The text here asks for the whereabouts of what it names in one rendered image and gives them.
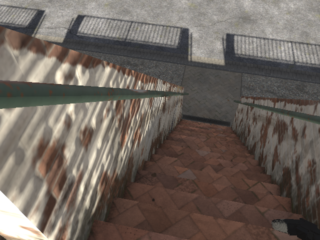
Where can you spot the stairs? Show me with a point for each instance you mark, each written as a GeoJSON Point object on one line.
{"type": "Point", "coordinates": [201, 184]}

